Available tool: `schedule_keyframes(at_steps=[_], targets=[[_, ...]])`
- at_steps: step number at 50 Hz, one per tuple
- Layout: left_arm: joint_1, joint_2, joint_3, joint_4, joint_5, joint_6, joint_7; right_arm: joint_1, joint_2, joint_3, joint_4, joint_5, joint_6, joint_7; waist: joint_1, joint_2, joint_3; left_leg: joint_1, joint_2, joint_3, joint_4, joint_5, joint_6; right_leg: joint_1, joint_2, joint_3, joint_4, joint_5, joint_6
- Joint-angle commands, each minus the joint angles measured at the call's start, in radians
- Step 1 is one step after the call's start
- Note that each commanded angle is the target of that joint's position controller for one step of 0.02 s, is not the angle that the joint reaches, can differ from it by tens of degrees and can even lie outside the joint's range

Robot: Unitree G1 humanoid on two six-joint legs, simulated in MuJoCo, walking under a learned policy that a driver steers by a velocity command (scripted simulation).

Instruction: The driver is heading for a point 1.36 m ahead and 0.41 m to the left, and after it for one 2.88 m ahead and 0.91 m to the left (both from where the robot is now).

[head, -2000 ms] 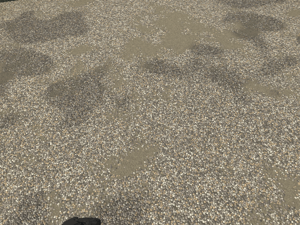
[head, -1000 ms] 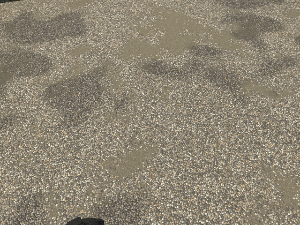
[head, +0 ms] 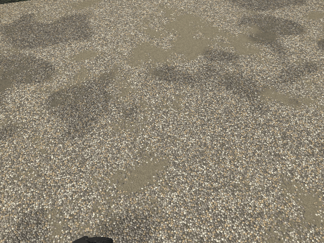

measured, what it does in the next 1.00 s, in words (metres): stands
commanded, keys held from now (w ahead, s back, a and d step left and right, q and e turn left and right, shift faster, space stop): w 1.00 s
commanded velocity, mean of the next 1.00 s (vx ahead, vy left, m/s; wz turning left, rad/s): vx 0.50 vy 0.00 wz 0.00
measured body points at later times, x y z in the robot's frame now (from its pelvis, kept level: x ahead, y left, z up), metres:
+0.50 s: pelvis +0.00 +0.00 +0.00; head -0.01 +0.00 +0.45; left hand +0.21 +0.20 -0.07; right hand +0.17 -0.20 -0.09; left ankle -0.06 +0.11 -0.72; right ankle +0.00 -0.08 -0.72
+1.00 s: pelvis +0.00 +0.00 +0.00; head -0.01 +0.00 +0.45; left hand +0.20 +0.20 -0.07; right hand +0.17 -0.20 -0.09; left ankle -0.06 +0.11 -0.72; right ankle +0.00 -0.08 -0.72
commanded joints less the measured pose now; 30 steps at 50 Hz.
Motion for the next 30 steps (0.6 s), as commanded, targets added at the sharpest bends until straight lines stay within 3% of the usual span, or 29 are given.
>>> schedule_keyframes(at_steps=[1, 3, 4, 5, 7, 8, 9, 11, 12, 13, 15, 16, 17, 18, 20, 21, 22, 24, 25, 26, 28, 29, 30], targets=[[-0.067, 0.065, 0.02, -0.085, 0.0, -0.02, 0.005, -0.045, -0.076, -0.024, -0.08, -0.003, -0.02, -0.003, 0.002, 0.004, -0.112, 0.093, 0.025, -0.041, -0.056, 0.21, 0.017, -0.027, -0.091, 0.093, -0.122, 0.31, -0.026], [-0.102, 0.068, 0.02, -0.094, -0.005, -0.015, 0.008, -0.053, -0.06, -0.015, -0.084, -0.003, -0.02, -0.002, -0.005, -0.016, -0.053, 0.063, 0.021, -0.04, -0.069, 0.184, 0.018, -0.053, -0.092, 0.102, -0.136, 0.277, -0.028], [-0.14, 0.058, 0.017, -0.116, 0.008, -0.022, -0.008, -0.099, -0.066, -0.015, -0.102, 0.004, -0.01, -0.002, 0.015, 0.011, -0.003, 0.029, 0.049, -0.064, -0.065, 0.374, 0.019, -0.067, -0.096, 0.054, -0.09, 0.45, -0.024], [-0.067, 0.064, 0.02, -0.085, 0.0, -0.02, 0.005, -0.044, -0.076, -0.024, -0.08, -0.003, -0.02, -0.003, 0.002, 0.004, -0.112, 0.093, 0.025, -0.041, -0.056, 0.211, 0.017, -0.027, -0.091, 0.092, -0.121, 0.31, -0.026], [-0.101, 0.068, 0.02, -0.094, -0.005, -0.015, 0.008, -0.052, -0.06, -0.015, -0.084, -0.003, -0.02, -0.002, -0.005, -0.016, -0.053, 0.062, 0.021, -0.041, -0.069, 0.184, 0.018, -0.053, -0.093, 0.102, -0.135, 0.277, -0.028], [-0.14, 0.058, 0.017, -0.115, 0.008, -0.022, -0.008, -0.099, -0.066, -0.015, -0.102, 0.004, -0.01, -0.002, 0.015, 0.011, -0.003, 0.028, 0.049, -0.064, -0.065, 0.375, 0.019, -0.067, -0.096, 0.053, -0.09, 0.45, -0.024], [-0.067, 0.064, 0.02, -0.085, 0.0, -0.02, 0.005, -0.044, -0.076, -0.023, -0.08, -0.003, -0.02, -0.003, 0.002, 0.004, -0.112, 0.092, 0.025, -0.041, -0.056, 0.211, 0.017, -0.027, -0.091, 0.091, -0.121, 0.31, -0.026], [-0.101, 0.068, 0.02, -0.094, -0.005, -0.016, 0.008, -0.052, -0.06, -0.015, -0.084, -0.003, -0.02, -0.002, -0.005, -0.016, -0.053, 0.062, 0.021, -0.041, -0.069, 0.184, 0.019, -0.053, -0.093, 0.101, -0.135, 0.276, -0.028], [-0.14, 0.058, 0.016, -0.115, 0.008, -0.022, -0.008, -0.098, -0.066, -0.015, -0.102, 0.004, -0.01, -0.002, 0.015, 0.011, -0.003, 0.028, 0.048, -0.065, -0.065, 0.375, 0.019, -0.067, -0.096, 0.053, -0.09, 0.45, -0.024], [-0.066, 0.064, 0.019, -0.085, 0.0, -0.02, 0.005, -0.044, -0.076, -0.023, -0.08, -0.003, -0.02, -0.003, 0.002, 0.004, -0.112, 0.091, 0.025, -0.042, -0.056, 0.211, 0.017, -0.027, -0.092, 0.091, -0.121, 0.309, -0.026], [-0.101, 0.067, 0.02, -0.094, -0.005, -0.016, 0.008, -0.052, -0.059, -0.015, -0.084, -0.003, -0.02, -0.001, -0.005, -0.016, -0.052, 0.061, 0.021, -0.041, -0.069, 0.184, 0.019, -0.053, -0.093, 0.1, -0.135, 0.275, -0.027], [-0.139, 0.057, 0.016, -0.115, 0.008, -0.022, -0.008, -0.098, -0.066, -0.015, -0.102, 0.004, -0.01, -0.002, 0.015, 0.011, -0.003, 0.027, 0.048, -0.065, -0.065, 0.374, 0.019, -0.067, -0.097, 0.052, -0.09, 0.449, -0.024], [-0.066, 0.064, 0.019, -0.085, 0.0, -0.02, 0.005, -0.043, -0.076, -0.023, -0.079, -0.003, -0.02, -0.003, 0.002, 0.004, -0.112, 0.091, 0.025, -0.042, -0.056, 0.21, 0.017, -0.027, -0.092, 0.09, -0.121, 0.308, -0.026], [-0.093, 0.069, 0.02, -0.089, -0.004, -0.017, 0.008, -0.046, -0.06, -0.016, -0.084, -0.002, -0.019, -0.001, -0.009, -0.017, -0.063, 0.067, 0.021, -0.041, -0.064, 0.191, 0.018, -0.048, -0.093, 0.096, -0.132, 0.285, -0.028], [-0.103, 0.065, 0.019, -0.096, -0.004, -0.015, 0.008, -0.053, -0.06, -0.014, -0.082, -0.002, -0.021, -0.001, -0.005, -0.013, -0.047, 0.059, 0.021, -0.042, -0.071, 0.184, 0.021, -0.054, -0.095, 0.101, -0.135, 0.272, -0.028], [-0.14, 0.066, 0.021, -0.117, -0.002, -0.019, -0.003, -0.102, -0.071, -0.016, -0.106, 0.01, -0.018, -0.002, 0.014, 0.014, 0.001, 0.02, 0.045, -0.067, -0.059, 0.387, 0.017, -0.066, -0.099, 0.054, -0.082, 0.46, -0.022], [-0.062, 0.065, 0.02, -0.085, 0.001, -0.019, 0.007, -0.041, -0.074, -0.021, -0.078, -0.003, -0.023, -0.003, 0.005, 0.003, -0.116, 0.092, 0.028, -0.043, -0.056, 0.218, 0.019, -0.028, -0.092, 0.088, -0.119, 0.306, -0.025], [-0.1, 0.066, 0.02, -0.095, -0.004, -0.016, 0.009, -0.05, -0.06, -0.014, -0.083, -0.003, -0.022, -0.002, -0.004, -0.015, -0.052, 0.06, 0.022, -0.043, -0.07, 0.189, 0.02, -0.053, -0.093, 0.098, -0.133, 0.274, -0.027], [-0.138, 0.056, 0.016, -0.115, 0.009, -0.022, -0.008, -0.097, -0.066, -0.014, -0.102, 0.004, -0.01, -0.002, 0.016, 0.011, -0.002, 0.026, 0.049, -0.067, -0.065, 0.381, 0.02, -0.067, -0.097, 0.049, -0.087, 0.448, -0.023], [-0.065, 0.062, 0.019, -0.085, 0.0, -0.021, 0.005, -0.043, -0.076, -0.022, -0.079, -0.003, -0.02, -0.003, 0.003, 0.005, -0.111, 0.089, 0.025, -0.043, -0.056, 0.216, 0.018, -0.028, -0.092, 0.087, -0.119, 0.308, -0.025], [-0.099, 0.066, 0.02, -0.094, -0.004, -0.016, 0.008, -0.05, -0.059, -0.014, -0.083, -0.003, -0.02, -0.001, -0.005, -0.015, -0.053, 0.059, 0.021, -0.043, -0.069, 0.188, 0.019, -0.052, -0.094, 0.097, -0.132, 0.275, -0.027], [-0.138, 0.057, 0.016, -0.115, 0.009, -0.022, -0.008, -0.096, -0.066, -0.014, -0.102, 0.004, -0.01, -0.002, 0.016, 0.011, -0.003, 0.025, 0.048, -0.067, -0.065, 0.377, 0.02, -0.066, -0.097, 0.049, -0.087, 0.449, -0.023], [-0.065, 0.063, 0.019, -0.085, 0.0, -0.021, 0.006, -0.042, -0.076, -0.022, -0.079, -0.003, -0.02, -0.002, 0.002, 0.004, -0.112, 0.089, 0.025, -0.043, -0.055, 0.212, 0.018, -0.027, -0.093, 0.087, -0.119, 0.307, -0.025]])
